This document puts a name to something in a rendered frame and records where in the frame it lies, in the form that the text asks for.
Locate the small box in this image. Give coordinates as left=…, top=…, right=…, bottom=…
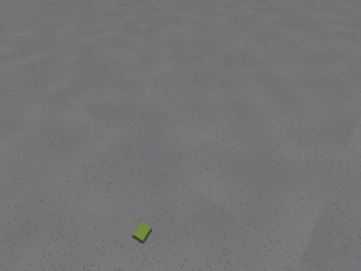
left=133, top=222, right=152, bottom=243

